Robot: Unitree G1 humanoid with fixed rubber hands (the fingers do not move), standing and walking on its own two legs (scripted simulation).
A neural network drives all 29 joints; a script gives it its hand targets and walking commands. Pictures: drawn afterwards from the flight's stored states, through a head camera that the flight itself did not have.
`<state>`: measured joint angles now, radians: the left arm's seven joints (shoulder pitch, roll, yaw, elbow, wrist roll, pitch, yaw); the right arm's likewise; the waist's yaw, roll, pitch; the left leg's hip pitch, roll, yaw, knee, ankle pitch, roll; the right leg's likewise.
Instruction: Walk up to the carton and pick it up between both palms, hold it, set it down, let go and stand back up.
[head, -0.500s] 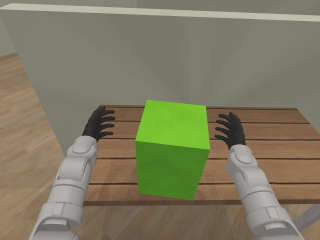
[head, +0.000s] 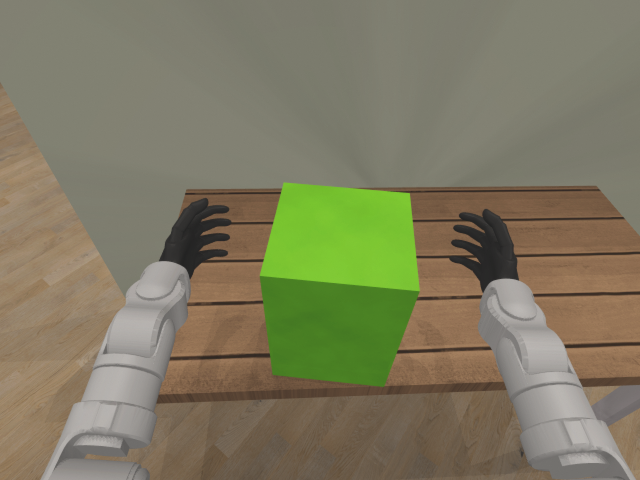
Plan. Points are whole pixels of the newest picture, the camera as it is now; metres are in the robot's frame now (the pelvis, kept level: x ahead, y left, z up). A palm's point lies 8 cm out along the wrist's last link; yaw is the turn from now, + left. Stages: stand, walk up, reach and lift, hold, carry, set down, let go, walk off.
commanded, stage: let go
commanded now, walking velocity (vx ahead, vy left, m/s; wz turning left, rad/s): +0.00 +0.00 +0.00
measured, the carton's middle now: (336, 290) +0.42 -0.03 -0.02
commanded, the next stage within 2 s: stand in 0.92 s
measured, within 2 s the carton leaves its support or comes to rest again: neither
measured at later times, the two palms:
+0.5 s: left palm out of the picture +0.18 +0.20 -0.08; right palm out of the picture +0.14 -0.26 -0.09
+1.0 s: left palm out of the picture +0.14 +0.22 -0.09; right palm out of the picture +0.13 -0.25 -0.10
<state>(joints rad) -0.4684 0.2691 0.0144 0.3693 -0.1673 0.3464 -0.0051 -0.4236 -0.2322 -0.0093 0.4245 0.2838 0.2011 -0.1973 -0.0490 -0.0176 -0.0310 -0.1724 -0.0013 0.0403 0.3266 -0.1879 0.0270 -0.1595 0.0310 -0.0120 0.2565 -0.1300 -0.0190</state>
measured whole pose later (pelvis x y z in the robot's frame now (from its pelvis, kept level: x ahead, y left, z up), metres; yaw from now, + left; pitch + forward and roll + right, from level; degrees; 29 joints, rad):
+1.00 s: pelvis +0.00 -0.01 -0.01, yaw -1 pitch -1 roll -1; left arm 0.29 0.24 -0.04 0.49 0.02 0.09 0.01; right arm 0.21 -0.17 -0.05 0.77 -0.04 -0.10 0.02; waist 0.01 -0.02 -0.03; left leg -0.20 0.02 0.04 0.51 -0.30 0.01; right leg -0.21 0.06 0.00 0.47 -0.25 -0.04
